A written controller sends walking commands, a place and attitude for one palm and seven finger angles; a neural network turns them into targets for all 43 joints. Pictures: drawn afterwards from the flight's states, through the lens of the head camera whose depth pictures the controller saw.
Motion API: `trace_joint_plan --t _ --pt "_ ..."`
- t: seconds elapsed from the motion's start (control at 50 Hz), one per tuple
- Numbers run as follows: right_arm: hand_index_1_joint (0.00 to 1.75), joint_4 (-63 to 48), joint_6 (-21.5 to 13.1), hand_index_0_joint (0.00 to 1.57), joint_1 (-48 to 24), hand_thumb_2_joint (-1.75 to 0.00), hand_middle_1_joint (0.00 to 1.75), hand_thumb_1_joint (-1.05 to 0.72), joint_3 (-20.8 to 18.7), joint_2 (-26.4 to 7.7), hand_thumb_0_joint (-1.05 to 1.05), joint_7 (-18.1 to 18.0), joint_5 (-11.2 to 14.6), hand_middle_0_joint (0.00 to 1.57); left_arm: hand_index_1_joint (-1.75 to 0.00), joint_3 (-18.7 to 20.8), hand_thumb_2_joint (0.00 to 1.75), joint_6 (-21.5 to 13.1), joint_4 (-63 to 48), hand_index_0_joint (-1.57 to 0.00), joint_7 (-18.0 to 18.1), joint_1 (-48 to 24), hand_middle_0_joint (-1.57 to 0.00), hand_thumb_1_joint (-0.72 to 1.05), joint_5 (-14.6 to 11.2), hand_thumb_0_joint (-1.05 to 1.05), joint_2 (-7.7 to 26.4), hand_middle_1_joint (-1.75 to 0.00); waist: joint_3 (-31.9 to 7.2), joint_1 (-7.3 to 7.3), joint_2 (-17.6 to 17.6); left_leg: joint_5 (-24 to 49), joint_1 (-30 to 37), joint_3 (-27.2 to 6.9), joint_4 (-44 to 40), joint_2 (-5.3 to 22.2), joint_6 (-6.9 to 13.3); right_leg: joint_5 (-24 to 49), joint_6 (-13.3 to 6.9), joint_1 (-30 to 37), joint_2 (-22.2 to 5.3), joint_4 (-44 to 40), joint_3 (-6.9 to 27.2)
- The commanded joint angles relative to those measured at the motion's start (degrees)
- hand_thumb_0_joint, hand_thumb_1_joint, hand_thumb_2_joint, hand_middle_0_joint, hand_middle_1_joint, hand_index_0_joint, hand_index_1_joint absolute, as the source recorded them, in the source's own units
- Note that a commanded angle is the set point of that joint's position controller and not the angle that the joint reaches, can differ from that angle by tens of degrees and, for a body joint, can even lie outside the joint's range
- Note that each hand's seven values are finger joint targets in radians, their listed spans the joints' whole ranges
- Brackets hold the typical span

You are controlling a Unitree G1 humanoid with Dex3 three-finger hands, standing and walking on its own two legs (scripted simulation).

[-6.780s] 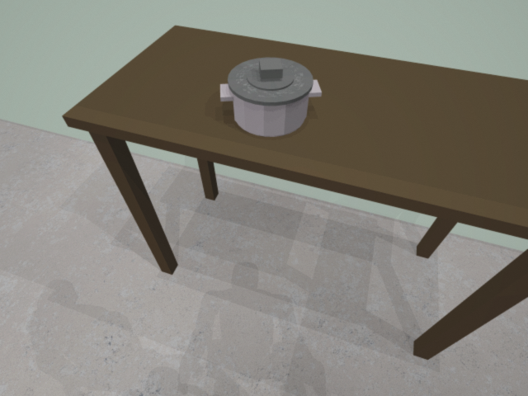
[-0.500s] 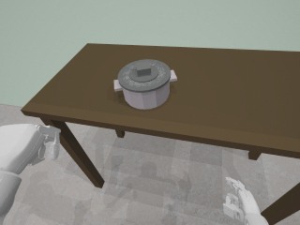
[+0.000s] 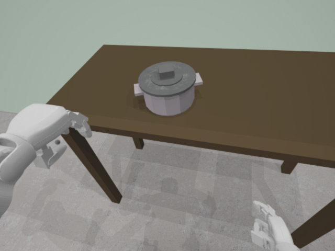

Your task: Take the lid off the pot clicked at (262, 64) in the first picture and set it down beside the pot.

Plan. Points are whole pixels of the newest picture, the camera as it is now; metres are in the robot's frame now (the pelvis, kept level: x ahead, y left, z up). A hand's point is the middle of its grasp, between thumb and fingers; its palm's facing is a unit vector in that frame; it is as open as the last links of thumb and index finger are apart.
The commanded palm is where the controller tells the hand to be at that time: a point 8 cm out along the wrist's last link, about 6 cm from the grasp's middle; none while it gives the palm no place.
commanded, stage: reach forward and open the fingers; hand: left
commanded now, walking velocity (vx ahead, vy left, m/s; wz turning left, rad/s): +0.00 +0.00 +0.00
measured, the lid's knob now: (166, 70) +0.58 +0.07 +0.14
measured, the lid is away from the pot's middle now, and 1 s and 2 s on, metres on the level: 0.00 0.00 0.00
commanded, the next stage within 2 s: move the open hand above the knob in 0.34 s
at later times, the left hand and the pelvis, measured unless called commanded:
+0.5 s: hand (65, 119) +0.31 +0.24 +0.20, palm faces -0.10 +0.05 -0.99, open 10.3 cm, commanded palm +0.29 +0.23 +0.27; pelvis -0.01 +0.00 +0.00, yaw +0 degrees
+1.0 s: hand (101, 95) +0.38 +0.19 +0.20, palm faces -0.16 +0.03 -0.99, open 10.3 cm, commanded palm +0.36 +0.18 +0.27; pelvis +0.01 -0.01 +0.00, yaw +0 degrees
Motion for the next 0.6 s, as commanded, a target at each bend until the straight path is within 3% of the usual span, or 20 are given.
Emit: trace_joint_plan --t 0.0,0.02,0.04,0.08,0.1,0.12,0.14,0.18,0.2,0.24,0.3,0.32,0.34,0.38,0.4,0.42,0.46,0.5,0.54,0.58 --pt "0.3 -10.6 -3.4 0.2 -9.1 -0.9 0.3 -0.9 -2.5 -6.0 0.0 -0.1 0.4 0.2 -0.12 11.9 1.6 0.9 -4.6 -0.85 2.9 -13.2 -0.85 -0.37 0.7 0.0 15.7 -0.12 -11.9 0.1 -2.6 5.6 5.7 -2.1 -3.5 0.4 -0.4 0.1 -1.4 1.5 2.8 -2.6 -0.1" --pt "0.3 -10.2 -2.7 0.2 -10.4 -0.9 0.3 -0.9 -2.0 -5.5 0.0 -0.1 0.2 0.2 -0.08 9.0 1.61 1.0 -6.1 -0.84 2.0 -20.3 -0.84 -0.4 1.5 0.0 15.6 -0.08 -13.2 0.01 -1.5 3.2 4.4 -2.2 -5.6 0.4 -0.5 -1.6 -1.1 1.9 2.1 -3.1 -0.3" --pt "0.3 -10.4 -2.9 0.2 -9.9 -0.9 0.3 -0.9 -2.1 -5.2 0.0 -0.3 0.4 0.2 -0.08 8.2 1.61 1.1 -4.1 -0.84 2.2 -20.9 -0.84 -0.4 1.1 0.0 14.3 -0.08 -10.9 -0.07 -3.5 1.7 3.6 -2.4 -5.7 0.8 -0.5 -3.1 -0.9 1.3 2.2 -2.8 -0.5" --pt "0.3 -10.0 -2.8 0.2 -9.3 -0.9 0.3 -0.9 -2.2 -5.6 0.0 -0.6 0.5 0.2 -0.08 7.9 1.6 1.9 -2.6 -0.84 2.1 -21.9 -0.84 -0.4 1.7 0.0 14.9 -0.08 -10.5 0.1 -3.1 -1.0 3.3 -2.7 -6.4 1.0 -0.6 -4.6 -1.0 0.7 2.1 -2.7 -0.4" --pt "0.3 -10.7 -3.3 0.2 -9.0 -0.9 0.3 -0.9 -2.4 -6.0 0.0 -0.4 0.7 0.2 -0.08 10.2 1.6 2.2 -1.5 -0.84 2.5 -19.5 -0.84 -0.4 2.0 0.0 16.1 -0.08 -11.4 -0.15 -2.9 0.9 4.6 -2.6 -4.5 0.6 -0.4 -3.2 -1.6 0.7 2.9 -1.9 0.1" --pt "0.3 -10.4 -2.9 0.2 -10.6 -0.9 0.3 -0.9 -1.8 -5.5 0.0 -0.3 0.3 0.2 -0.08 7.7 1.6 2.2 -3.0 -0.84 1.4 -25.7 -0.84 -0.39 2.6 0.0 16.1 -0.08 -13.7 0.01 -2.4 -0.4 3.6 -2.7 -6.4 0.6 -0.4 -3.8 -1.3 2.0 2.1 -2.4 -0.1" --pt "0.3 -10.7 -3.1 0.2 -9.9 -0.9 0.3 -0.9 -1.9 -5.1 0.0 -0.5 0.6 0.2 -0.08 7.1 1.6 2.0 -2.1 -0.84 1.5 -25.7 -0.84 -0.39 2.2 0.0 14.8 -0.08 -12.2 -0.09 -3.7 -0.3 3.5 -2.7 -5.9 0.8 -0.4 -4.2 -1.2 1.6 2.1 -2.0 -0.3" --pt "0.3 -10.3 -3.2 0.2 -9.7 -0.9 0.3 -0.9 -2.1 -5.5 0.0 -0.6 0.3 0.2 -0.08 7.9 1.59 2.1 -2.8 -0.84 1.4 -27.0 -0.84 -0.39 2.5 0.0 16.4 -0.08 -13.1 0.31 -1.6 0.2 4.1 -3.1 -6.0 0.9 -0.4 -3.5 -1.4 1.7 2.0 -1.6 -0.1" --pt "0.3 -10.7 -3.8 0.2 -9.0 -0.9 0.3 -0.9 -2.2 -5.8 0.0 -0.4 0.7 0.2 -0.08 9.1 1.59 2.2 -2.1 -0.84 1.8 -25.9 -0.84 -0.39 2.5 0.0 16.6 -0.08 -13.5 -0.45 -0.4 2.4 5.7 -3.0 -4.0 0.6 -0.4 -2.1 -2.0 1.1 2.8 -0.9 0.2" --pt "0.3 -10.2 -3.2 0.2 -9.2 -0.9 0.3 -0.9 -1.9 -5.2 0.0 -0.5 0.5 0.2 -0.08 6.9 1.58 2.7 0.8 -0.83 0.8 -29.5 -0.83 -0.39 2.8 0.0 15.4 -0.08 -12.4 -0.26 -3.6 0.8 3.7 -3.1 -5.6 0.9 -0.5 -3.2 -1.5 1.4 2.2 -1.4 -0.4" --pt "0.3 -10.3 -3.3 0.2 -8.2 -0.9 0.3 -0.9 -2.2 -6.2 0.0 -0.4 1.0 0.2 -0.08 7.8 1.58 3.2 3.5 -0.83 0.6 -28.1 -0.83 -0.39 2.9 0.0 15.7 -0.08 -11.5 -0.89 -3.2 2.0 4.4 -2.6 -4.0 0.6 -0.4 -2.2 -2.0 0.0 2.8 -1.1 -0.1" --pt "0.3 -9.9 -2.6 0.2 -9.7 -0.9 0.3 -0.9 -1.7 -5.7 0.0 -0.2 0.6 0.2 -0.08 5.2 1.58 3.5 3.6 -0.83 -0.5 -32.5 -0.83 -0.39 3.5 0.0 14.9 -0.08 -12.7 -0.68 -3.4 0.1 3.3 -2.8 -5.9 0.7 -0.4 -3.0 -1.7 0.6 2.3 -1.7 -0.4" --pt "0.3 -10.5 -2.7 0.2 -9.4 -0.9 0.3 -0.9 -1.9 -5.4 0.0 -0.4 0.9 0.2 -0.08 4.7 1.58 3.3 2.5 -0.83 -0.7 -32.8 -0.83 -0.39 3.0 0.0 13.9 -0.08 -12.1 -0.64 -4.9 0.7 3.4 -2.4 -5.2 0.7 -0.2 -3.0 -1.5 0.8 2.1 -1.5 -0.3" --pt "0.3 -10.1 -2.7 0.2 -9.1 -0.9 0.3 -0.9 -1.8 -5.7 0.0 -0.6 0.6 0.2 -0.08 4.4 1.58 3.5 4.0 -0.83 -1.0 -33.3 -0.83 -0.39 3.3 0.0 14.2 -0.08 -12.0 -0.65 -3.9 0.3 3.3 -2.3 -5.1 0.6 -0.2 -3.5 -1.5 0.3 1.9 -1.6 -0.3" --pt "0.3 -10.5 -3.3 0.2 -8.3 -0.9 0.3 -0.9 -2.0 -6.1 0.0 -0.4 1.0 0.2 -0.08 6.4 1.58 3.2 3.5 -0.83 -0.7 -32.0 -0.83 -0.39 3.2 0.0 15.5 -0.08 -13.3 -1.2 -3.3 2.8 5.1 -2.3 -3.3 0.3 -0.1 -1.6 -1.9 0.3 2.6 -1.2 0.1" --pt "0.3 -10.2 -2.8 0.2 -9.8 -0.9 0.3 -0.9 -1.6 -5.7 0.0 -0.4 0.5 0.2 -0.08 5.5 1.58 3.2 1.8 -0.83 -1.6 -37.6 -0.83 -0.39 3.9 0.0 16.8 -0.08 -16.0 -0.73 -2.4 2.5 4.6 -2.4 -4.9 0.2 0.0 -1.6 -1.8 2.0 2.0 -1.5 -0.1" --pt "0.3 -9.4 -2.6 0.2 -9.1 -0.9 0.3 -0.9 -1.6 -5.5 0.0 -0.7 0.7 0.2 -0.08 2.8 1.58 4.3 5.3 -0.83 -1.2 -38.6 -0.83 -0.39 4.4 0.0 13.6 -0.08 -12.5 -1.3 -3.5 3.1 4.0 -2.3 -4.3 0.4 -0.2 -1.4 -1.7 0.4 2.0 -1.4 -0.3" --pt "0.3 -9.4 -3.0 0.2 -7.7 -0.9 0.3 -0.9 -2.0 -6.2 0.0 -0.5 1.2 0.2 -0.08 3.4 1.58 4.8 8.5 -0.83 -0.8 -38.3 -0.83 -0.39 4.7 0.0 13.4 -0.08 -13.1 -2.07 -4.4 4.1 5.6 -2.3 -2.5 0.0 0.0 -0.4 -2.1 -0.5 2.7 -1.1 0.0" --pt "0.3 -9.2 -2.2 0.2 -8.6 -0.9 0.3 -0.9 -1.7 -5.6 0.0 -0.6 1.1 0.2 -0.08 0.8 1.58 5.2 9.1 -0.83 -1.8 -43.3 -0.83 -0.39 5.2 0.0 12.6 -0.08 -13.8 -1.83 -5.9 2.7 4.3 -1.8 -4.0 0.0 0.0 -1.4 -1.7 0.9 1.9 -1.5 -0.2" --pt "0.3 -9.0 -2.1 0.2 -8.8 -0.9 0.3 -0.9 -1.9 -5.8 0.0 -0.6 0.9 0.2 -0.08 1.0 1.58 5.3 8.5 -0.83 -1.9 -43.7 -0.83 -0.39 5.7 0.0 13.3 -0.08 -15.7 -1.46 -4.6 4.4 5.1 -1.4 -3.3 -0.3 0.3 0.4 -1.9 1.8 1.6 -1.3 0.3"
